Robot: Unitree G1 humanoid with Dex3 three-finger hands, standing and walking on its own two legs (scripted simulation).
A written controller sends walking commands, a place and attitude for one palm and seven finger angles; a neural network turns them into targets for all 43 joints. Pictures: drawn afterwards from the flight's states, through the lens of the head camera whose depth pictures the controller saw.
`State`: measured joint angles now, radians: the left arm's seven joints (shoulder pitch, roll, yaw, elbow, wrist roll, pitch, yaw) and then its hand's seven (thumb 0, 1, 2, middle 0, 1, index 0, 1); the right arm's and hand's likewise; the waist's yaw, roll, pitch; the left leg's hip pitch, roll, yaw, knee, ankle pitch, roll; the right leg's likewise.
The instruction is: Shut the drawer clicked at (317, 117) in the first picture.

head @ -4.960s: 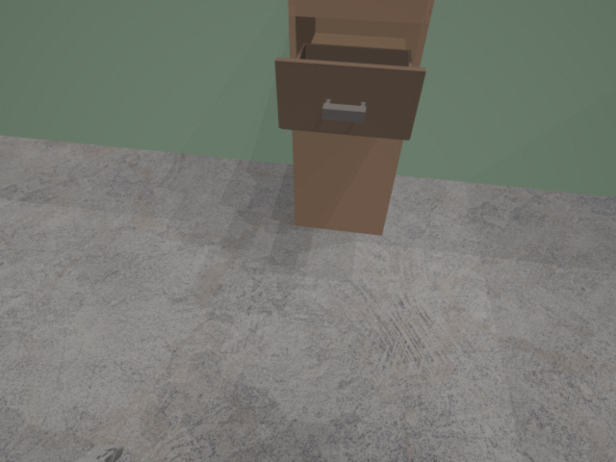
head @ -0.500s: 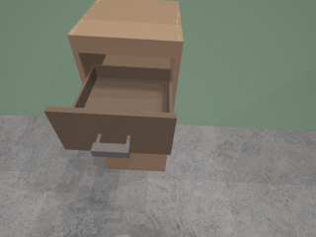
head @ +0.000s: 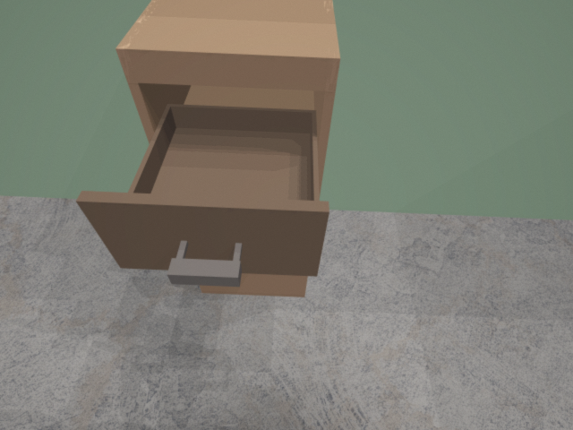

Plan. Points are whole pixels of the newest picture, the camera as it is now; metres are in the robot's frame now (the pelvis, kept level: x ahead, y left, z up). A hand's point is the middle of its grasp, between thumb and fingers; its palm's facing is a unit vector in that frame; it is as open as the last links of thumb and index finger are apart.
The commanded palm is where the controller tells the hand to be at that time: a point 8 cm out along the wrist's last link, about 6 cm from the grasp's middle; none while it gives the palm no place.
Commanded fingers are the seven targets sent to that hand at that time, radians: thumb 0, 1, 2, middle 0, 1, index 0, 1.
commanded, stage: come to a stop and stand still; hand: left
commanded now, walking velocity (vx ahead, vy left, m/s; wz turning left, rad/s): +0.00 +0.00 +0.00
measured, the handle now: (208, 259) +0.34 +0.15 +0.02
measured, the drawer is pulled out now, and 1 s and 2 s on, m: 0.30 0.30 0.30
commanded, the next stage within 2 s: look again from close up in 1.52 s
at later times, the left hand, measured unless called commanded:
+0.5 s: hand out of the picture -0.03 +0.09 -0.18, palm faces +0.06 -0.99 -0.13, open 7.3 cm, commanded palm none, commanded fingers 0.00 0.90 0.90 -0.20 -0.30 -0.20 -0.30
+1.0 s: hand out of the picture -0.02 +0.12 -0.18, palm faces +0.08 -0.99 -0.15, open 7.4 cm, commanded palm none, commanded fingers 0.00 0.90 0.90 -0.20 -0.30 -0.20 -0.30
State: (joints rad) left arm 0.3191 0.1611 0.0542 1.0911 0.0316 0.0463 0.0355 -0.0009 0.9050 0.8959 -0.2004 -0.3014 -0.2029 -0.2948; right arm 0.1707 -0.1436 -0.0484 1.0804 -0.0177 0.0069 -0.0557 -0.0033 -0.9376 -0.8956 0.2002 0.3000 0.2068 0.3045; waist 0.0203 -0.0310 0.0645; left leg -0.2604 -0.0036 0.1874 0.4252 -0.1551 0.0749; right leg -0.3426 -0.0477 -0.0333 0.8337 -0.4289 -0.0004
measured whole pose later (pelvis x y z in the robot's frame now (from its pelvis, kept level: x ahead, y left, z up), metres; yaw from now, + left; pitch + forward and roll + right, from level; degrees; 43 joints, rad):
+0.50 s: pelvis -0.01 -0.06 +0.00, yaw +1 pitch -3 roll -1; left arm 0.31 0.11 0.01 1.13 0.01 0.01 0.03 0.01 0.92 0.90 -0.20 -0.30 -0.21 -0.30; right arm 0.36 -0.10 -0.03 1.20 -0.02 0.03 -0.03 0.01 -0.91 -0.90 0.20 0.30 0.20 0.30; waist -0.02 -0.01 0.02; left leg -0.28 0.09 0.06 0.46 -0.13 -0.03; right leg -0.14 0.03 -0.10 0.46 -0.28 -0.05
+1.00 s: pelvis +0.02 -0.03 +0.00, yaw +1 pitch -1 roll +0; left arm 0.34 0.11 0.01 1.14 0.01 -0.01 0.05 0.00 0.91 0.90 -0.20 -0.30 -0.20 -0.29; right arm 0.28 -0.11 -0.02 1.17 -0.01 0.00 -0.04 0.03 -0.93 -0.90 0.20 0.30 0.20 0.30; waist 0.01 -0.02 0.03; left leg -0.23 0.03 0.09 0.41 -0.16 0.01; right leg -0.10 -0.03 -0.07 0.41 -0.29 0.00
